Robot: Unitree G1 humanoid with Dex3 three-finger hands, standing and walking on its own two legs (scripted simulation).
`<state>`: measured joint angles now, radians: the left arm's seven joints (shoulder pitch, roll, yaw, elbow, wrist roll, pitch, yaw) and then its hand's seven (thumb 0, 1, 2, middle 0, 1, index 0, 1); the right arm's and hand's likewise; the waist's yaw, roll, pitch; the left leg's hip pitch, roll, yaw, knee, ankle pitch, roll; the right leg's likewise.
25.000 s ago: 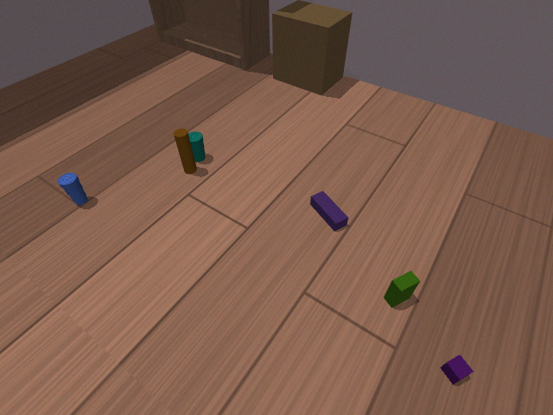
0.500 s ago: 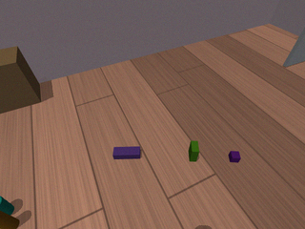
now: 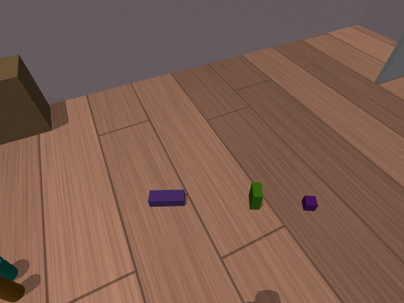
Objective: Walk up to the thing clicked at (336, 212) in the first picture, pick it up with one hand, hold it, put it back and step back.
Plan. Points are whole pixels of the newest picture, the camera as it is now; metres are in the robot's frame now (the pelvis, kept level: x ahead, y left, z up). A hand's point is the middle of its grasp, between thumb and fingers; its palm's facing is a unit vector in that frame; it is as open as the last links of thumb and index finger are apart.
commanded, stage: stand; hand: left
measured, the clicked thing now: (167, 198) +0.78 +0.23 -0.75
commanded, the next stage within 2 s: walk up in 0.06 s
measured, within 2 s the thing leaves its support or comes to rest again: neither
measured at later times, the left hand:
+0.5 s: hand out of the picture +0.14 +0.25 -0.14, palm faces +0.01 -0.91 -0.41, open 7.4 cm
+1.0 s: hand (106, 228) +0.34 +0.28 -0.16, palm faces -0.05 -0.92 -0.39, open 7.4 cm
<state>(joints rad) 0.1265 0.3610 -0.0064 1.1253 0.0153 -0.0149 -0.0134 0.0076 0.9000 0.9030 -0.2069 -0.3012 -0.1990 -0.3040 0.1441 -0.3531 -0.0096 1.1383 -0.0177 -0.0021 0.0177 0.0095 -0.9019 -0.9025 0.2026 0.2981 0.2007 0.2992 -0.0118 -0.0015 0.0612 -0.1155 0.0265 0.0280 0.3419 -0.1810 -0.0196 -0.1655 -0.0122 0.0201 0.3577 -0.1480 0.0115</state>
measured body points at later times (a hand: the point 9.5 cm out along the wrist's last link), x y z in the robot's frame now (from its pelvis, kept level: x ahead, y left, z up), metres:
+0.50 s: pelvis +0.12 -0.03 +0.00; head +0.13 -0.06 +0.44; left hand +0.14 +0.29 -0.11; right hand +0.18 -0.36 -0.14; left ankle +0.14 +0.11 -0.69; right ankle +0.07 -0.13 -0.75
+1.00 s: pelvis +0.29 +0.00 -0.01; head +0.31 +0.01 +0.44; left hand +0.34 +0.33 -0.13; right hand +0.37 -0.31 -0.12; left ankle +0.32 +0.10 -0.75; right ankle +0.36 -0.15 -0.71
